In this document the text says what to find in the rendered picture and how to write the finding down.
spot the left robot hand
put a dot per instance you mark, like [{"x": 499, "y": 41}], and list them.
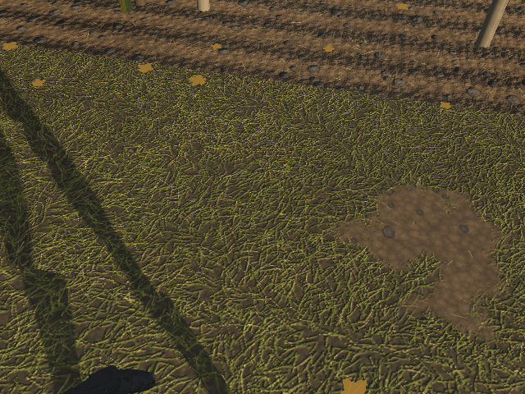
[{"x": 115, "y": 381}]

